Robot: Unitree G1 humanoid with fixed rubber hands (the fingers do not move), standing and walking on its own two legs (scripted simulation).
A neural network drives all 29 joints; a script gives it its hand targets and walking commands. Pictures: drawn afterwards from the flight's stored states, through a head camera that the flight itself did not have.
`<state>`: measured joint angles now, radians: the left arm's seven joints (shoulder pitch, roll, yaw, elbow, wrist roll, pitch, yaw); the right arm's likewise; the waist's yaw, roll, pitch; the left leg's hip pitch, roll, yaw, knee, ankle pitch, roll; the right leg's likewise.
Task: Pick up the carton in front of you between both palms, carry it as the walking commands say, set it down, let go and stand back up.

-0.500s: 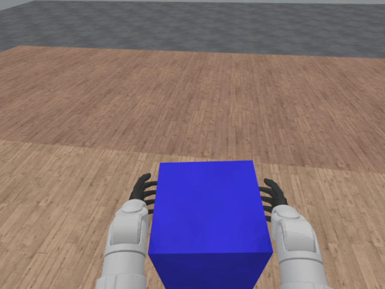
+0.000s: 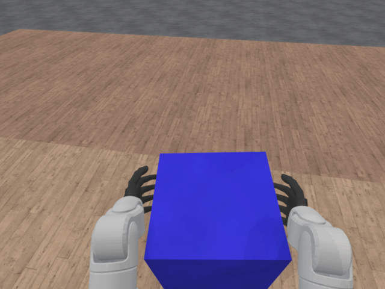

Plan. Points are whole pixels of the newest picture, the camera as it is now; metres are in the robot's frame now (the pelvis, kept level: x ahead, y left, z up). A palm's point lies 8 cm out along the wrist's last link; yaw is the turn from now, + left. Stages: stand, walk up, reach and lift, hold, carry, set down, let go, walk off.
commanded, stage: carry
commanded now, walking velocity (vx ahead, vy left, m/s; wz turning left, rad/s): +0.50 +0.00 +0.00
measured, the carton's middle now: (213, 227) +0.27 -0.01 +0.01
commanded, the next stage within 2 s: none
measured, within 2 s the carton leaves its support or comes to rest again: neither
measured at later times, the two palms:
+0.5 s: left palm (139, 113) +0.59 +0.19 +0.06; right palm (242, 118) +0.56 -0.11 +0.07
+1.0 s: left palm (160, 58) +0.91 +0.16 +0.09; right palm (238, 58) +0.92 -0.14 +0.08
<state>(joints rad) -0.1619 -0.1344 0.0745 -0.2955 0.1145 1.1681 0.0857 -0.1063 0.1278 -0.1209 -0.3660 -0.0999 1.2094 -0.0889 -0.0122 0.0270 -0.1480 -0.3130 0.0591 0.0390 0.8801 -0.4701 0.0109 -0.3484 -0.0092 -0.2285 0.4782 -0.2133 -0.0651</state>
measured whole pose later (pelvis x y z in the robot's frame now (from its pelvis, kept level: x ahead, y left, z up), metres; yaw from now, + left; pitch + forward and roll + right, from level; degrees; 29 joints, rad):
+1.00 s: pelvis +0.65 +0.00 +0.01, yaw +2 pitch +4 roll +1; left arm -0.16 -0.13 0.10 -0.35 0.11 1.20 0.09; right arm -0.14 0.13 -0.09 -0.38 -0.12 1.23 -0.08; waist 0.02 0.01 -0.04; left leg -0.48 0.08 0.08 1.13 -0.30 0.02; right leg -0.31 -0.03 -0.26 0.40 -0.18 -0.09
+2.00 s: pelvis +1.12 +0.03 +0.00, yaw +1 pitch +6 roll +0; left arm -0.68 -0.02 0.23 0.04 0.08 1.20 0.13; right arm -0.68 0.01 -0.21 0.05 -0.07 1.24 -0.11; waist 0.01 0.00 0.02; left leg -0.26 0.03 0.16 0.57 -0.37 0.01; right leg -0.43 -0.04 -0.15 0.59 -0.13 -0.05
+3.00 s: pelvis +1.16 +0.07 -0.01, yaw +2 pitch +2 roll +0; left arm -0.66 0.00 0.20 0.20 0.06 1.20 0.12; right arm -0.64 0.01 -0.18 0.17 -0.07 1.23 -0.11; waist 0.01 0.00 -0.08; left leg -0.22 -0.02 0.06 0.59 -0.41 0.05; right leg -0.37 0.00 -0.12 0.52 -0.11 -0.05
